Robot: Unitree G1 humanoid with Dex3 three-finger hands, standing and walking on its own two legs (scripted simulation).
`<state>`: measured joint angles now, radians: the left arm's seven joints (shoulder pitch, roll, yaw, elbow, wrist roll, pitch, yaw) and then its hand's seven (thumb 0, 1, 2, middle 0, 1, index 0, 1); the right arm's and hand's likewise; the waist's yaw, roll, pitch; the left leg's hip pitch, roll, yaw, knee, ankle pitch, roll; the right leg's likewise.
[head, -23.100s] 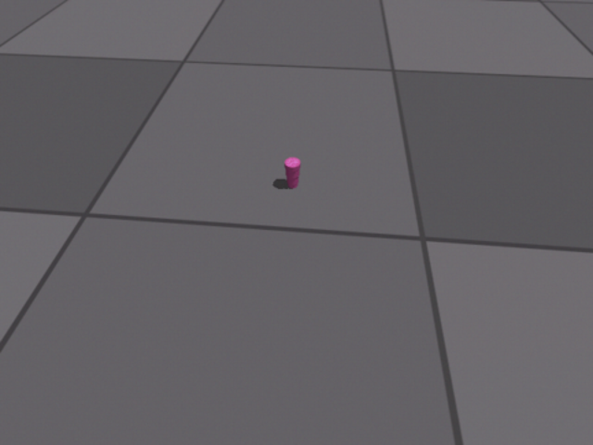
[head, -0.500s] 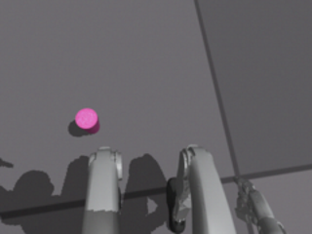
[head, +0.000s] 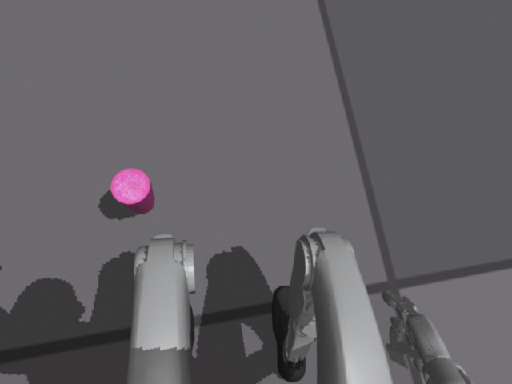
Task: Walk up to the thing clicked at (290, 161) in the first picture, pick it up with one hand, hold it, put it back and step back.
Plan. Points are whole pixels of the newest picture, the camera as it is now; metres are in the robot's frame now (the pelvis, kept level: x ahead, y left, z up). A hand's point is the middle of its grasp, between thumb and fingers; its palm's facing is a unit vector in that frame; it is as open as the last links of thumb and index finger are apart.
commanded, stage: go down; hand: left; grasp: from the side
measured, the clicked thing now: (137, 195) +0.44 +0.23 -0.31
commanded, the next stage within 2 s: approach in 0.22 s
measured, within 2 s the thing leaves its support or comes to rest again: neither
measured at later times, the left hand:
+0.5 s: hand out of the picture +0.38 +0.41 -0.02, palm faces +0.16 -0.98 -0.06, open 17.6 cm
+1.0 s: hand (84, 200) +0.41 +0.31 -0.23, palm faces +0.07 -1.00 +0.05, open 17.6 cm
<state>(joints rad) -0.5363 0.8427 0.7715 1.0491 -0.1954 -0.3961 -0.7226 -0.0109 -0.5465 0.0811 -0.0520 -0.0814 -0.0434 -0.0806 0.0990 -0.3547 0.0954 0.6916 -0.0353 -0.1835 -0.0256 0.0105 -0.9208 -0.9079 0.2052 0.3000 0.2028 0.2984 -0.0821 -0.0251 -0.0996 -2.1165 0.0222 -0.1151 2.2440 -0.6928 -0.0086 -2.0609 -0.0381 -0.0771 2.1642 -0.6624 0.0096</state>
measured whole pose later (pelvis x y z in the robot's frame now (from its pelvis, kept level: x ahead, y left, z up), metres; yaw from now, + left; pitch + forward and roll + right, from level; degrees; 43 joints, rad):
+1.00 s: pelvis -0.01 +0.01 -0.09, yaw -7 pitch +19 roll -13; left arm -0.60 0.86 0.70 1.38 -0.24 -0.86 -0.61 -0.01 -0.59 0.06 -0.07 -0.11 -0.05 -0.11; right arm -0.09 -0.38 0.35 0.63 -0.22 -0.12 0.05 0.01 -0.92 -0.91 0.21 0.30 0.20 0.30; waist -0.21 -0.20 0.18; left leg -2.24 0.02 -0.26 2.59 -0.71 -0.01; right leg -2.13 0.01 -0.18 2.40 -0.62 0.04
